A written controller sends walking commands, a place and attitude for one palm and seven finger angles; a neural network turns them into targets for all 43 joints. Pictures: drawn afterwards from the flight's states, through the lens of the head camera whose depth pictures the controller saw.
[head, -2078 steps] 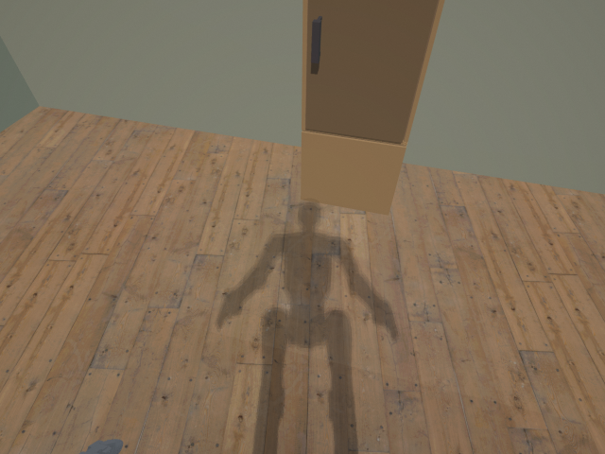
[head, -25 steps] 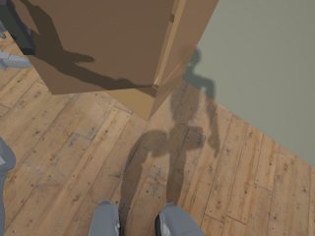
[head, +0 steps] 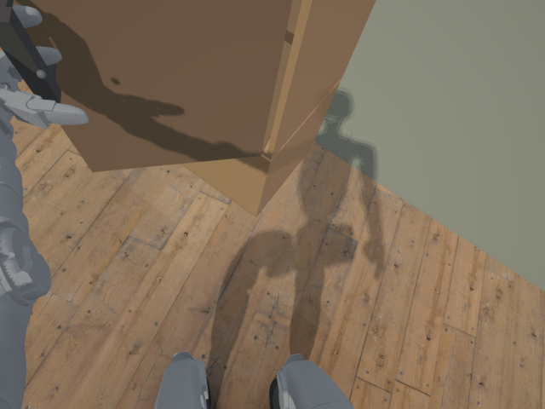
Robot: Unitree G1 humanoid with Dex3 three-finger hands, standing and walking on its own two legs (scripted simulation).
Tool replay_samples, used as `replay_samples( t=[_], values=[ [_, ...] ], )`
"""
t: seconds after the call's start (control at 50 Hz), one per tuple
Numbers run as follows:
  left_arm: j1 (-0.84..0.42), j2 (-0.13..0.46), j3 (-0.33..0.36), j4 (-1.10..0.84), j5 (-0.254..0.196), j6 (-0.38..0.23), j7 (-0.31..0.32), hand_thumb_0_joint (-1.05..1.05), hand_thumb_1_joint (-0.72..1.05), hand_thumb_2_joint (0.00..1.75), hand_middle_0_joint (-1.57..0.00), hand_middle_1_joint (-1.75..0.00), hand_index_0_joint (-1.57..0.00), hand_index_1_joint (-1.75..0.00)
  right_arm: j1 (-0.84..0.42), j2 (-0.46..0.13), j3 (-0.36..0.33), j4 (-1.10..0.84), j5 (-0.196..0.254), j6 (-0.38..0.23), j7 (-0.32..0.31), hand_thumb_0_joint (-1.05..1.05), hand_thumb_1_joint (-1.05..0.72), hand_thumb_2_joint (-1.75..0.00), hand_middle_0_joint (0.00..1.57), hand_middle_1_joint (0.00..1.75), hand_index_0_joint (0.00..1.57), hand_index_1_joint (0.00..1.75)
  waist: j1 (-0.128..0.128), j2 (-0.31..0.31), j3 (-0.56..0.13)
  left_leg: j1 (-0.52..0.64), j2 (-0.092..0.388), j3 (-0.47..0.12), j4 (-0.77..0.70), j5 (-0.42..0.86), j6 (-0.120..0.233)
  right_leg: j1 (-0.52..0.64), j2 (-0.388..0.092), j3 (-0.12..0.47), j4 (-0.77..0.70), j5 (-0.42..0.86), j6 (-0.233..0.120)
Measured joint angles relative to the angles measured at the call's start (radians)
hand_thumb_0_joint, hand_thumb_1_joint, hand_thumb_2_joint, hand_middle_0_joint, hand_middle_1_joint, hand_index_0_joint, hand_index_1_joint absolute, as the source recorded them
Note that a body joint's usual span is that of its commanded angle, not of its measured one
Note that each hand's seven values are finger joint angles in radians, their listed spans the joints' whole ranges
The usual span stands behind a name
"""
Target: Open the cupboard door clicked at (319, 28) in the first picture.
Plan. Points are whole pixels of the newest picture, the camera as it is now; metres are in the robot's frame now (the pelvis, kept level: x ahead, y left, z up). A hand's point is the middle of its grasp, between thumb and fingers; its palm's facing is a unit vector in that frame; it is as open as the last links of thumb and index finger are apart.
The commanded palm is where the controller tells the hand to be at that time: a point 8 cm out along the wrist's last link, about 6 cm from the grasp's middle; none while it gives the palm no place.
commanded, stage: slide the fingers in behind the handle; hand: left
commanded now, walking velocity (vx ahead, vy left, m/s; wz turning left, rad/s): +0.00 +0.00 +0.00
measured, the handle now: (29, 48) +0.59 +0.26 +0.09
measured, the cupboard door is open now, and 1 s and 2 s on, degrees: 46 46 61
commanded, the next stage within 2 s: close the thumb around the handle in 0.58 s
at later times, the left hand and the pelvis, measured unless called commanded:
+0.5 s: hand (47, 72) +0.55 +0.24 +0.09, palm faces +0.09 -1.00 +0.01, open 14.0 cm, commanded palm +0.53 +0.27 +0.09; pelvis +0.00 +0.00 +0.00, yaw +0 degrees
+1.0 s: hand (46, 73) +0.55 +0.24 +0.10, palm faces +0.10 -1.00 +0.02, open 11.1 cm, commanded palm +0.53 +0.27 +0.09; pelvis +0.00 +0.00 +0.00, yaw +0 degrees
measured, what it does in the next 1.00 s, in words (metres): stands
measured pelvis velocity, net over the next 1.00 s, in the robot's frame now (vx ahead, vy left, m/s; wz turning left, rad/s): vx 0.00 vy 0.00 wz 0.00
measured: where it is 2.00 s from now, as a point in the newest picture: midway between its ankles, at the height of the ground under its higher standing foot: outside the picture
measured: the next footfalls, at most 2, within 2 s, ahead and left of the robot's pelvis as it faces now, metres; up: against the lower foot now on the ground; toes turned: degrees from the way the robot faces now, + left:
none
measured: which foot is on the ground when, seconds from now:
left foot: down 0.00-1.00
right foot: down 0.00-1.00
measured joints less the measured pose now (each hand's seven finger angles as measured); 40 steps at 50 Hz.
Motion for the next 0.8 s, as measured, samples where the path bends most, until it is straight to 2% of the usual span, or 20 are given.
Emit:
replay_samples(
  t=[0.2,0.52,0.8],
  values=[
    [-0.016,0.003,0.002,-0.002,0.005,0.007,0.028,-0.01,-0.50,0.30,-0.30,-1.20,-0.30,-1.20,0.012,0.002,-0.003,0.012,-0.005,-0.008,0.004,0.00,-0.90,-0.90,0.20,0.30,0.20,0.30,-0.005,0.002,0.000,-0.021,0.003,-0.004,0.008,0.000,-0.005,-0.023,0.003,-0.002,0.013,-0.003,-0.005],
    [-0.002,0.001,0.003,0.000,0.002,0.009,0.016,-0.01,-0.50,0.30,-0.30,-1.20,-0.30,-1.20,0.011,0.005,-0.002,0.011,-0.003,-0.011,0.005,0.00,-0.90,-0.90,0.20,0.30,0.20,0.30,-0.006,0.003,-0.004,-0.007,0.003,-0.003,0.002,-0.006,-0.003,-0.006,0.005,0.000,-0.001,-0.003,-0.003],
    [0.023,-0.036,-0.002,-0.030,-0.007,-0.002,0.023,-0.01,-0.45,0.32,-0.30,-1.20,-0.31,-1.20,0.008,0.009,-0.006,0.011,-0.005,-0.003,0.012,0.00,-0.90,-0.90,0.20,0.30,0.20,0.30,0.007,0.002,-0.008,0.009,-0.002,0.003,-0.004,-0.009,0.003,0.011,-0.001,0.005,-0.011,-0.003,0.005]
  ],
)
